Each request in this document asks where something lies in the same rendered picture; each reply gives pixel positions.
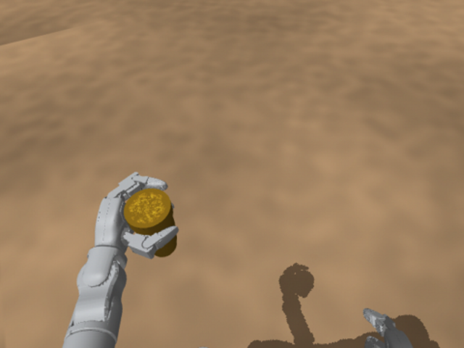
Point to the left robot hand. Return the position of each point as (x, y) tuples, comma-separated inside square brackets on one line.
[(113, 229)]

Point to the left robot arm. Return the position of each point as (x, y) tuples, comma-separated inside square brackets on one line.
[(96, 318)]

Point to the cup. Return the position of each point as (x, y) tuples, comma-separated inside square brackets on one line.
[(149, 211)]

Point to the right robot hand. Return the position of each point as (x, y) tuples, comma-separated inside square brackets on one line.
[(385, 326)]

